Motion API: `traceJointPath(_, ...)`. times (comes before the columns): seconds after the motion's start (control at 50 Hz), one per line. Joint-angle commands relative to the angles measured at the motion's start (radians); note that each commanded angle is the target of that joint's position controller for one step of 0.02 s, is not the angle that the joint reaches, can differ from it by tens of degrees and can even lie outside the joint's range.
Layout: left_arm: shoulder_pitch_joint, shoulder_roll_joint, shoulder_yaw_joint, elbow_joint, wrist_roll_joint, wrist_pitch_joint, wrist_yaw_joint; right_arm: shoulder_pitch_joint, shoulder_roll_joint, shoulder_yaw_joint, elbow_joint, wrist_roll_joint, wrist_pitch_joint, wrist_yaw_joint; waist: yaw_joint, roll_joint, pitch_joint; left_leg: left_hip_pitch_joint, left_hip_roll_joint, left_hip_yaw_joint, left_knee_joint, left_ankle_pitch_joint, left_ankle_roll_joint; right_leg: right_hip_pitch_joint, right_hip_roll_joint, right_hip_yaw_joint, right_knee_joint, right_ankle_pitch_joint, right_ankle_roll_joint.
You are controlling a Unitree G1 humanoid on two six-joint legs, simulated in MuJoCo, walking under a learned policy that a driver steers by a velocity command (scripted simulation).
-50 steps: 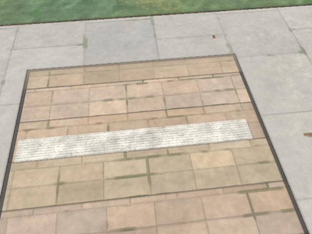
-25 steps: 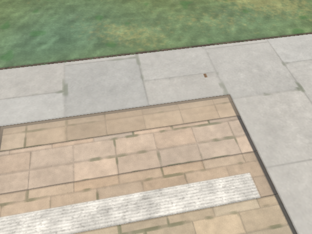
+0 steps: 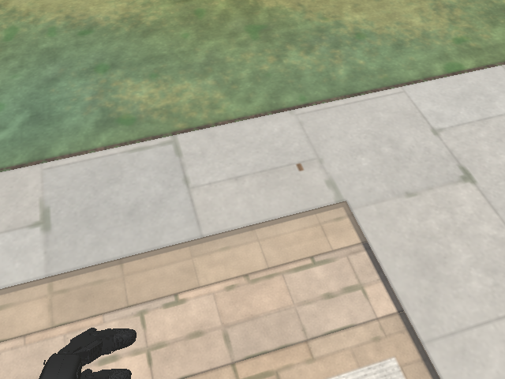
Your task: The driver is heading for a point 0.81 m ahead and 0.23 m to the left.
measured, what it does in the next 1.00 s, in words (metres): walks ahead, turning left: left foot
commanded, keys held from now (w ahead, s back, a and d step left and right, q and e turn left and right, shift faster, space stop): w+q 0.70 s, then w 0.30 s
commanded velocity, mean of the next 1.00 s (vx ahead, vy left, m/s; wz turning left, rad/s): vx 0.50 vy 0.00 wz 0.40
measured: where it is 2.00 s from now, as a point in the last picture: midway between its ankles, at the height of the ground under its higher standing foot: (174, 280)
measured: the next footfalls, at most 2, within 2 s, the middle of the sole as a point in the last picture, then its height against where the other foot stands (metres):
left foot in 0.52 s outside the picture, level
right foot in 1.02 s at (215, 269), level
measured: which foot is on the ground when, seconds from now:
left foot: down 0.00-0.00, up 0.02-0.50, down 0.52-1.00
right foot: down 0.00-0.54, up 0.56-1.00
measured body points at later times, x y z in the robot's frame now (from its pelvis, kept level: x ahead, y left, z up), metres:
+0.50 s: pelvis +0.27 +0.03 +0.00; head +0.30 +0.04 +0.45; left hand +0.23 +0.31 -0.13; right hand +0.52 -0.15 -0.09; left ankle +0.38 +0.16 -0.71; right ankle +0.12 -0.11 -0.72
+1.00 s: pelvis +0.55 +0.11 +0.01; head +0.58 +0.12 +0.46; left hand +0.65 +0.42 -0.07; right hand +0.72 -0.13 -0.11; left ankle +0.38 +0.15 -0.72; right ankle +0.73 +0.06 -0.72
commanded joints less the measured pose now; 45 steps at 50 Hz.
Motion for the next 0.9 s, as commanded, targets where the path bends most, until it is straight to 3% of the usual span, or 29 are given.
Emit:
traceJointPath(0.02, 0.445, 0.247, 0.084, 0.040, 0.007, 0.004, 0.020, 0.066, -0.040, 0.013, -0.081, 0.000, -0.049, 0.008, 0.198, -0.263, -0.485, -0.665, -0.051, -0.117, 0.765, -0.119, 0.013, 0.975, -0.435, 0.755, -0.141, -0.080, -0.285)
traceJointPath(0.04, 0.391, 0.188, 0.065, 0.035, 0.000, 0.010, 0.025, -0.017, -0.135, -0.017, -0.095, 0.029, -0.057, 0.012, 0.210, -0.163, -0.326, -0.766, 0.011, -0.155, 0.840, -0.075, 0.018, 0.856, -0.395, 0.633, -0.175, -0.171, -0.231)
traceJointPath(0.06, 0.324, 0.156, 0.054, 0.029, -0.002, 0.012, 0.030, -0.096, -0.139, -0.019, -0.119, 0.035, -0.057, 0.012, 0.185, -0.112, -0.201, -0.774, 0.062, -0.118, 0.813, 0.018, 0.021, 0.695, -0.355, 0.480, -0.204, -0.165, -0.187)
traceJointPath(0.08, 0.261, 0.125, 0.044, 0.033, 0.003, 0.008, 0.026, -0.132, -0.123, -0.020, -0.126, 0.023, -0.049, 0.008, 0.147, -0.055, -0.114, -0.736, 0.098, -0.105, 0.751, 0.088, 0.016, 0.537, -0.311, 0.383, -0.254, -0.135, -0.162)
traceJointPath(0.1, 0.215, 0.097, 0.036, 0.033, 0.010, -0.002, 0.022, -0.122, -0.116, -0.028, -0.122, 0.013, -0.032, 0.002, 0.109, -0.073, -0.069, -0.682, 0.127, -0.115, 0.699, 0.140, 0.013, 0.433, -0.274, 0.306, -0.296, -0.105, -0.141)
traceJointPath(0.12, 0.189, 0.093, 0.037, 0.039, 0.014, -0.009, 0.019, -0.086, -0.093, -0.027, -0.114, 0.015, -0.015, 0.001, 0.080, -0.098, -0.051, -0.627, 0.138, -0.119, 0.682, 0.172, 0.007, 0.361, -0.257, 0.254, -0.335, -0.090, -0.133)
traceJointPath(0.16, 0.178, 0.103, 0.043, 0.057, 0.016, -0.023, 0.018, -0.070, -0.059, -0.025, -0.113, 0.017, 0.007, -0.002, 0.056, -0.084, -0.025, -0.616, 0.141, -0.123, 0.659, 0.218, -0.006, 0.301, -0.250, 0.164, -0.380, -0.006, -0.135)
traceJointPath(0.22, 0.204, 0.127, 0.053, 0.089, 0.023, -0.027, 0.032, -0.130, -0.054, -0.029, -0.140, 0.008, 0.012, -0.003, 0.061, -0.054, -0.001, -0.693, 0.137, -0.144, 0.561, 0.353, -0.022, 0.327, -0.240, 0.053, -0.391, 0.112, -0.127)
traceJointPath(0.3, 0.226, 0.152, 0.057, 0.109, 0.017, -0.019, 0.047, -0.244, -0.031, -0.019, -0.177, 0.004, 0.001, 0.021, 0.099, -0.041, 0.023, -0.666, 0.119, -0.078, 0.312, 0.550, -0.014, 0.367, -0.209, -0.073, -0.397, 0.142, -0.087)
traceJointPath(0.36, 0.288, 0.178, 0.066, 0.135, 0.007, -0.004, 0.054, -0.350, -0.012, -0.007, -0.225, 0.003, 0.001, 0.040, 0.147, -0.024, 0.061, -0.700, 0.112, -0.034, 0.199, 0.544, 0.005, 0.472, -0.248, -0.102, -0.381, 0.157, -0.084)
traceJointPath(0.42, 0.320, 0.198, 0.075, 0.153, -0.007, 0.023, 0.057, -0.409, -0.019, -0.007, -0.275, 0.005, 0.002, 0.059, 0.159, -0.033, 0.075, -0.737, 0.093, 0.009, 0.140, 0.427, 0.034, 0.598, -0.287, -0.123, -0.314, 0.265, -0.072)
traceJointPath(0.48, 0.287, 0.240, 0.085, 0.143, -0.018, 0.044, 0.067, -0.335, -0.065, -0.031, -0.291, 0.006, 0.008, 0.068, 0.090, -0.093, -0.003, -0.556, 0.002, 0.099, 0.128, 0.263, 0.090, 0.634, -0.288, -0.166, -0.123, 0.725, -0.036)
traceJointPath(0.5, 0.273, 0.251, 0.087, 0.140, -0.019, 0.053, 0.071, -0.225, -0.102, -0.052, -0.270, 0.010, 0.010, 0.066, 0.025, -0.099, -0.062, -0.410, -0.043, 0.118, 0.099, 0.247, 0.118, 0.613, -0.271, -0.182, 0.032, 0.829, -0.020)
traceJointPath(0.52, 0.261, 0.244, 0.081, 0.136, -0.022, 0.054, 0.074, -0.059, -0.164, -0.086, -0.229, 0.012, 0.011, 0.053, -0.063, -0.072, -0.146, -0.147, -0.073, 0.095, 0.019, 0.325, 0.158, 0.496, -0.227, -0.205, 0.261, 0.744, 0.018)
traceJointPath(0.54, 0.291, 0.161, 0.053, 0.110, 0.017, 0.040, 0.071, 0.049, -0.265, -0.113, -0.205, 0.011, 0.020, 0.029, -0.065, 0.114, -0.233, 0.159, 0.128, -0.213, 0.031, 0.411, 0.226, 0.193, -0.158, -0.201, 0.592, 0.156, 0.064)
traceJointPath(0.56, 0.343, 0.076, 0.021, 0.055, 0.013, 0.001, 0.054, -0.005, -0.312, -0.111, -0.240, 0.010, 0.007, 0.034, 0.031, 0.283, -0.372, 0.433, 0.335, -0.806, -0.145, 0.228, 0.443, -0.188, 0.061, -0.005, 0.905, -0.527, 0.111)
traceJointPath(0.58, 0.218, 0.171, 0.040, 0.040, -0.026, -0.038, 0.036, 0.025, -0.222, -0.086, -0.247, 0.002, 0.002, 0.039, -0.049, 0.132, -0.369, 0.436, 0.325, -0.780, -0.221, 0.191, 0.393, -0.306, 0.008, 0.144, 0.937, -0.482, 0.084)
traceJointPath(0.6, 0.156, 0.175, 0.040, 0.016, -0.046, -0.053, 0.031, -0.011, -0.176, -0.074, -0.243, 0.001, -0.006, 0.036, -0.038, 0.098, -0.238, 0.322, 0.292, -0.628, -0.217, 0.243, 0.351, -0.348, -0.032, 0.130, 0.887, -0.402, 0.062)
traceJointPath(0.62, 0.156, 0.161, 0.037, 0.023, -0.027, -0.056, 0.038, -0.082, -0.148, -0.064, -0.254, 0.004, -0.011, 0.037, 0.019, -0.005, -0.148, 0.153, 0.247, -0.511, -0.220, 0.342, 0.314, -0.296, -0.080, 0.127, 0.789, -0.331, 0.060)
traceJointPath(0.64, 0.160, 0.175, 0.047, 0.030, -0.001, -0.048, 0.045, -0.143, -0.113, -0.054, -0.270, 0.001, -0.012, 0.032, 0.056, 0.001, -0.107, 0.024, 0.214, -0.430, -0.233, 0.434, 0.296, -0.223, -0.108, 0.125, 0.705, -0.294, 0.070)
traceJointPath(0.66, 0.180, 0.178, 0.052, 0.030, 0.005, -0.034, 0.044, -0.172, -0.103, -0.048, -0.287, -0.009, -0.013, 0.028, 0.085, 0.022, -0.086, -0.064, 0.190, -0.396, -0.257, 0.483, 0.292, -0.161, -0.121, 0.127, 0.673, -0.271, 0.079)
traceJointPath(0.72, 0.183, 0.142, 0.045, 0.018, 0.015, -0.003, 0.045, -0.168, -0.128, -0.054, -0.290, -0.006, -0.018, 0.012, 0.108, 0.027, -0.060, -0.177, 0.159, -0.312, -0.292, 0.595, 0.293, -0.131, -0.115, 0.096, 0.537, -0.206, 0.121)
traceJointPath(0.78, 0.088, 0.102, 0.025, -0.002, 0.018, -0.001, 0.040, -0.131, -0.135, -0.055, -0.270, -0.002, -0.017, -0.002, 0.069, 0.053, -0.037, -0.220, 0.103, -0.206, -0.293, 0.608, 0.242, -0.096, -0.093, 0.070, 0.296, 0.009, 0.139)
traceJointPath(0.82, 0.020, 0.088, 0.015, -0.013, 0.011, -0.007, 0.030, -0.094, -0.136, -0.053, -0.253, 0.000, -0.015, -0.004, 0.030, 0.074, -0.033, -0.222, 0.087, -0.179, -0.285, 0.537, 0.213, -0.042, -0.063, 0.056, 0.155, 0.146, 0.133)
traceJointPath(0.9, -0.064, 0.122, 0.021, -0.044, -0.005, -0.018, 0.011, -0.030, -0.144, -0.053, -0.221, 0.004, -0.014, 0.002, -0.009, 0.089, -0.001, -0.112, 0.155, -0.252, -0.241, 0.440, 0.204, -0.064, -0.043, 0.070, 0.035, 0.150, 0.097)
